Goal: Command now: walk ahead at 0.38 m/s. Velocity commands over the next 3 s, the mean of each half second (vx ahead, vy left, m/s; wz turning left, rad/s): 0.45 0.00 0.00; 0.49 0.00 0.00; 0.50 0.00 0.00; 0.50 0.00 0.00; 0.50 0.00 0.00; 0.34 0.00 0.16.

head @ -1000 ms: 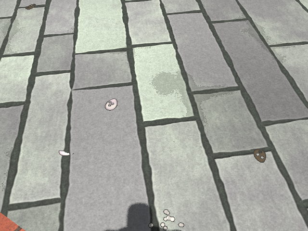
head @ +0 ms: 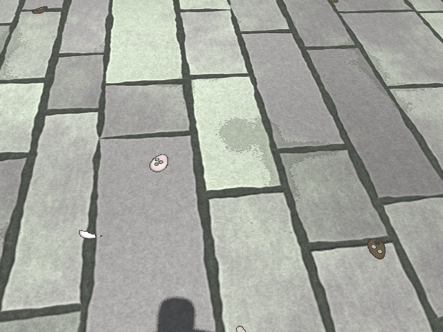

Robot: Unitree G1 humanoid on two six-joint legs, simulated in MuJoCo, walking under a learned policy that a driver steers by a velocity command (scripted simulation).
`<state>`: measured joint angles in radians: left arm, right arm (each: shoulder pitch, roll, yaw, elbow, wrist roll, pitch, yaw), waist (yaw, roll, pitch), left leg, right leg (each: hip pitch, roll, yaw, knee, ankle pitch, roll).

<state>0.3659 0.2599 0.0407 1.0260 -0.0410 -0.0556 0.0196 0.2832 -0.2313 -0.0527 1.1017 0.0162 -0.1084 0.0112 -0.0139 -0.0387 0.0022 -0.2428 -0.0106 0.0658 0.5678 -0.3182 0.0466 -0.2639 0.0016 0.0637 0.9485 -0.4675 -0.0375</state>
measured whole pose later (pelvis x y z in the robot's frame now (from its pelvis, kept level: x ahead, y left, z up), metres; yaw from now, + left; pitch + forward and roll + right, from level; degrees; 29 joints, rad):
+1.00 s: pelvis +0.55 +0.01 -0.01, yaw +0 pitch +2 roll -1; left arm 0.40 0.26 0.06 1.03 -0.01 -0.06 0.01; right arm 0.01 -0.24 -0.05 0.84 0.01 -0.11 0.03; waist 0.06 0.00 0.03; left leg -0.50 0.02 0.04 0.53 -0.07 0.07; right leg 0.01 -0.01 -0.04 0.50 -0.44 0.00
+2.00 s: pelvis +1.10 -0.01 +0.01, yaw +0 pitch +2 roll -2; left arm 0.37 0.25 0.06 1.01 -0.02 -0.08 0.00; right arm 0.02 -0.24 -0.05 0.86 0.02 -0.08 0.02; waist 0.08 0.04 0.01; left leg -0.60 0.09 0.00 0.54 0.03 0.03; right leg 0.05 0.05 -0.06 0.20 -0.29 -0.02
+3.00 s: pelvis +1.61 -0.02 +0.01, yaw +6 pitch +1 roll -2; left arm 0.21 0.22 0.06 1.01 0.01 -0.07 0.01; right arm 0.12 -0.24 -0.07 0.90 0.00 -0.02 -0.01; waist 0.03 0.04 0.04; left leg -0.53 0.08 -0.02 0.67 -0.13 0.00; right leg -0.13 0.03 -0.17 0.31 -0.20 -0.04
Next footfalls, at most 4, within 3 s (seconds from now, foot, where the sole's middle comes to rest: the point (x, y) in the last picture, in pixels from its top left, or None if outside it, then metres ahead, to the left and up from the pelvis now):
0.42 right None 0.41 -0.12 -0.77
0.98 left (181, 274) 0.71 0.12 -0.77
1.54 right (248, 199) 1.02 -0.12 -0.77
2.08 left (186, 142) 1.32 0.13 -0.77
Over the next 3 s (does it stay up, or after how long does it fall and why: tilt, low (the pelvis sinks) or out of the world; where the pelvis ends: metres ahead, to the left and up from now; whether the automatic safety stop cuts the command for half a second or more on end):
stays up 1.61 -0.02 0.01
